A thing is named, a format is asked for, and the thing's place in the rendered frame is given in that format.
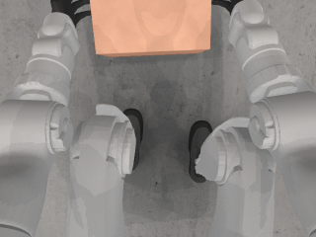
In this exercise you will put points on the robot right upper arm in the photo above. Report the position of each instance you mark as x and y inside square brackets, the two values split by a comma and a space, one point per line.
[286, 126]

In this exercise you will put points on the right robot forearm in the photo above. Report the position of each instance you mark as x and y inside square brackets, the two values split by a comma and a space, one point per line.
[262, 59]

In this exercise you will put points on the left robot forearm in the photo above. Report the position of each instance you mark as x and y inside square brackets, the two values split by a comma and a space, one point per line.
[51, 64]

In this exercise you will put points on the robot left foot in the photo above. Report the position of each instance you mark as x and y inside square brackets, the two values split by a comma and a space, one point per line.
[136, 121]

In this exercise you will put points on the robot left upper arm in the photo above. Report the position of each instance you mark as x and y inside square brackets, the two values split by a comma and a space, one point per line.
[32, 132]

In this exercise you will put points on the carton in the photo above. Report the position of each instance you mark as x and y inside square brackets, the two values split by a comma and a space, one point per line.
[127, 28]

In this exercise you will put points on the robot left thigh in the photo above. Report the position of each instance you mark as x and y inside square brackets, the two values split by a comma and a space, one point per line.
[94, 205]

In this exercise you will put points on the robot right hand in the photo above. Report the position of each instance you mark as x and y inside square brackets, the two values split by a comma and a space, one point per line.
[229, 5]

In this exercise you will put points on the robot left hand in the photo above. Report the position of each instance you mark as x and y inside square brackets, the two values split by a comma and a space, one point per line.
[68, 8]

